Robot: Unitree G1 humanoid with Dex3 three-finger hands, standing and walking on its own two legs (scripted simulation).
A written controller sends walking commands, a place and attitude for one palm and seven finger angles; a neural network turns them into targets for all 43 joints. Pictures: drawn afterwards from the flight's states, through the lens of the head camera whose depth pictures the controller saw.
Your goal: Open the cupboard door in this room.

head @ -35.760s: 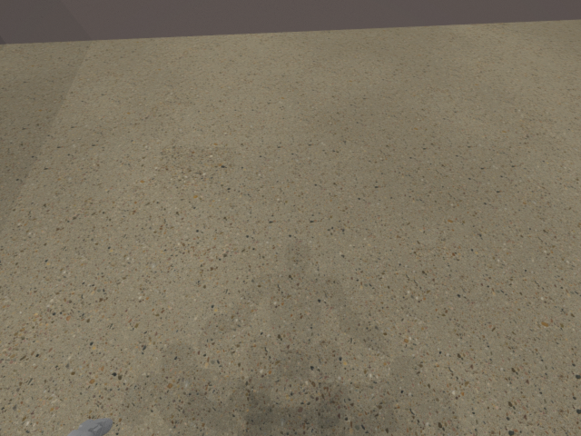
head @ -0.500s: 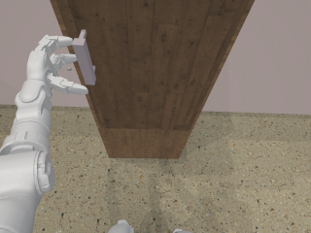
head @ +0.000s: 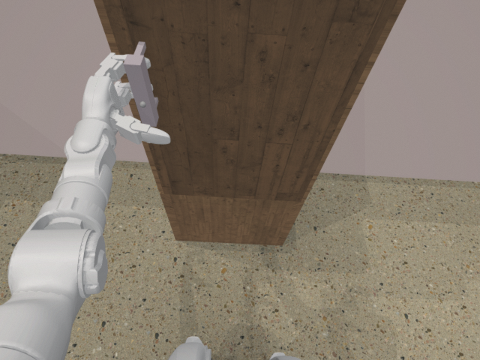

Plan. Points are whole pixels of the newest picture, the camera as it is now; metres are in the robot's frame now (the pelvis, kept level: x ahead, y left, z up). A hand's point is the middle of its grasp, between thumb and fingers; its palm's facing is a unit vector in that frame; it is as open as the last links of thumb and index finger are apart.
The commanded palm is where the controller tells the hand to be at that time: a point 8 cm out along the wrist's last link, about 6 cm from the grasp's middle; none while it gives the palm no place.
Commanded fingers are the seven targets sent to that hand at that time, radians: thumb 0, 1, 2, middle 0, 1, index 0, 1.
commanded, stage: slide the fingers in behind the handle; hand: left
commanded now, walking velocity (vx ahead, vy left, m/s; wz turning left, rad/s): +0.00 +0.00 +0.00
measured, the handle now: (146, 85) +0.55 +0.16 +0.12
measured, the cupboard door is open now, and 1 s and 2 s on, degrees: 0 0 29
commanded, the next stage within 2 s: close the thumb around the handle in 0.38 s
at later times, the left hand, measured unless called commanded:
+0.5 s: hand (144, 102) +0.50 +0.15 +0.13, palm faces -0.01 -1.00 -0.02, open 13.9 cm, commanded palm +0.49 +0.18 +0.12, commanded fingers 0.00 -0.39 0.35 -0.31 -1.21 -0.31 -1.21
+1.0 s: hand (153, 100) +0.51 +0.14 +0.13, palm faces -0.03 -1.00 +0.00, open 7.0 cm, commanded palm +0.49 +0.19 +0.12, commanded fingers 0.00 0.90 0.90 -0.40 -1.35 -0.40 -1.35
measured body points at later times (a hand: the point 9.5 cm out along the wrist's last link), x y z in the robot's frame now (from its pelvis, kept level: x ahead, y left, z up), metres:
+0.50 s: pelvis +0.00 -0.01 +0.00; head +0.08 +0.00 +0.44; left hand +0.50 +0.21 +0.13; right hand +0.00 -0.28 -0.11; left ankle +0.04 +0.09 -0.70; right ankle -0.03 -0.11 -0.70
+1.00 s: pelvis +0.00 -0.01 +0.00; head +0.08 +0.00 +0.44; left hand +0.50 +0.19 +0.13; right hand +0.02 -0.27 -0.11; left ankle +0.04 +0.09 -0.70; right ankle -0.03 -0.11 -0.70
